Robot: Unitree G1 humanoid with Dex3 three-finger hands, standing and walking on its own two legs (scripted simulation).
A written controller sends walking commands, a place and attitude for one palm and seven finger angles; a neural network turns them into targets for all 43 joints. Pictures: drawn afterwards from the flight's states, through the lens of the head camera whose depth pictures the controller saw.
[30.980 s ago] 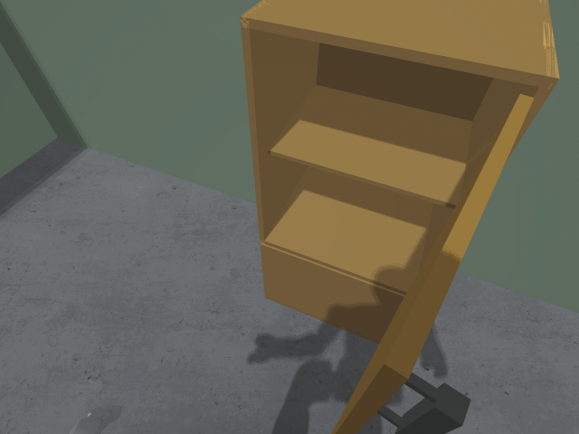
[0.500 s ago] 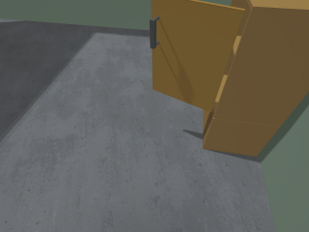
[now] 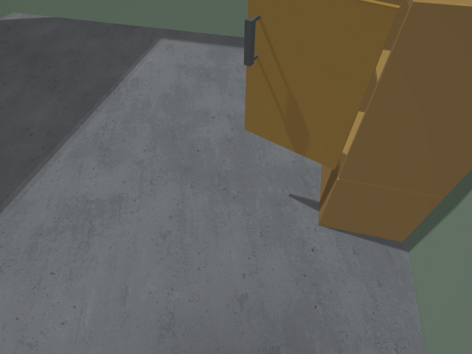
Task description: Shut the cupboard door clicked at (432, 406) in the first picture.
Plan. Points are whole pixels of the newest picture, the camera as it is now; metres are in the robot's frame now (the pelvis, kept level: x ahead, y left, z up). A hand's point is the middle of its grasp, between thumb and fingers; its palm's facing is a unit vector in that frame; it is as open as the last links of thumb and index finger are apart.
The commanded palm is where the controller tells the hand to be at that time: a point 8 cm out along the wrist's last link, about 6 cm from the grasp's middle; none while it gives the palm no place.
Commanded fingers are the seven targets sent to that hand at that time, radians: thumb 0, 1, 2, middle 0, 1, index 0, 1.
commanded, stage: walk to a spot facing it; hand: left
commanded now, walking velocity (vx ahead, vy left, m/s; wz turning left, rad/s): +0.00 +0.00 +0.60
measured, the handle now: (253, 40) +1.03 -0.02 +0.04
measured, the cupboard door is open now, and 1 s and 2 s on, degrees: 69 69 69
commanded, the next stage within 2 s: turn to face it in 1.28 s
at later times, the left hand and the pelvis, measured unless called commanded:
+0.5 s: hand out of the picture +0.03 +0.26 -0.16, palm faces +0.28 -0.93 -0.25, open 7.4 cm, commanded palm none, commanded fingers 0.00 0.90 0.90 -0.20 -0.30 -0.20 -0.30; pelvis +0.00 +0.03 +0.00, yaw +18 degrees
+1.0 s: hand out of the picture -0.05 +0.15 -0.16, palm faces +0.67 -0.71 -0.22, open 7.4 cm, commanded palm none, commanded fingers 0.00 0.90 0.90 -0.20 -0.30 -0.20 -0.30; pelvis +0.11 +0.05 +0.00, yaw +40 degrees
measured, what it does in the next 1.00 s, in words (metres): walks ahead, turning left: right foot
